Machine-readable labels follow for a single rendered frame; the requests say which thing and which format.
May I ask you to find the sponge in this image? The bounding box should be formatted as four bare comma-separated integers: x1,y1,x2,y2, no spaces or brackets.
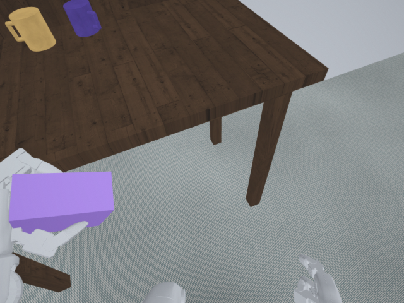
9,172,114,234

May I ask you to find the table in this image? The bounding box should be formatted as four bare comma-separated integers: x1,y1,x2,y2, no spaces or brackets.
0,0,329,292

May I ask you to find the left robot hand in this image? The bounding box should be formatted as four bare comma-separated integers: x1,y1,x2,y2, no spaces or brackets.
0,148,89,258

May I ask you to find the left robot forearm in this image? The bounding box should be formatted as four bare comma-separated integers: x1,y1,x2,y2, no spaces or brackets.
0,253,23,303

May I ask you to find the right robot hand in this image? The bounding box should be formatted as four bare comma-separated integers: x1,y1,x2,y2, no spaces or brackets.
294,254,342,303

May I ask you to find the robot left thigh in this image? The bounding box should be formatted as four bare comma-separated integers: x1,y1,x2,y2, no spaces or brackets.
142,282,186,303

